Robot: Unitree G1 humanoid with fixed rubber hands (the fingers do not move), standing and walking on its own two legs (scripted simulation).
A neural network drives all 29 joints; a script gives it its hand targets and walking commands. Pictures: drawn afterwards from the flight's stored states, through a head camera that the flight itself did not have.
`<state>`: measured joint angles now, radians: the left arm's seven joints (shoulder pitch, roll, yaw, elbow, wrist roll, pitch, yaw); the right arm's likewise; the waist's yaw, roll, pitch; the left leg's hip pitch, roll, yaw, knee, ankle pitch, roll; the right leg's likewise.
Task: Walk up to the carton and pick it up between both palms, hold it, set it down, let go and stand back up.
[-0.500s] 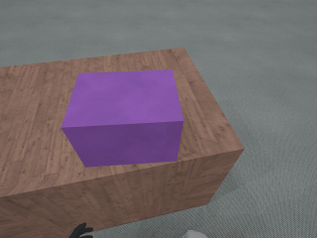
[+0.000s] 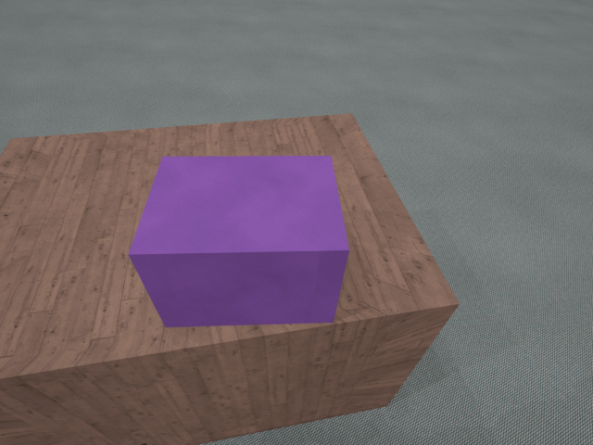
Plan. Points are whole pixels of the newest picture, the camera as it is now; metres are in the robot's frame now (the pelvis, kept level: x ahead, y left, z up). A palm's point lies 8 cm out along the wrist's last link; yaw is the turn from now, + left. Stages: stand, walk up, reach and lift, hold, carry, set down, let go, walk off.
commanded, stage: walk up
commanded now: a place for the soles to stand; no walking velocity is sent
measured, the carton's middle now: (249, 240) +0.46 +0.08 -0.01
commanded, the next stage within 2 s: none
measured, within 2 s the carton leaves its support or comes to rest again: neither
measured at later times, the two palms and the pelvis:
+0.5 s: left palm out of the picture +0.05 +0.27 -0.12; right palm out of the picture +0.02 -0.24 -0.13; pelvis +0.01 +0.01 +0.00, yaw +2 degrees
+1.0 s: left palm out of the picture +0.09 +0.29 -0.14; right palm out of the picture +0.10 -0.21 -0.13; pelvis +0.04 +0.03 -0.01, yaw +4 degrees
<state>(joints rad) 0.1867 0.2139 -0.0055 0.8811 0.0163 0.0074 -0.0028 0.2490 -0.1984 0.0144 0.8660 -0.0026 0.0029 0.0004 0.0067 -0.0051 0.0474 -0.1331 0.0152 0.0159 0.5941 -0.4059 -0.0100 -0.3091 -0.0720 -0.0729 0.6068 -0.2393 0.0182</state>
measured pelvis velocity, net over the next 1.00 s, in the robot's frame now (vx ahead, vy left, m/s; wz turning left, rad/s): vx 0.04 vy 0.03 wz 0.06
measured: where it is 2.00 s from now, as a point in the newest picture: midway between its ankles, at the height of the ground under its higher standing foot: outside the picture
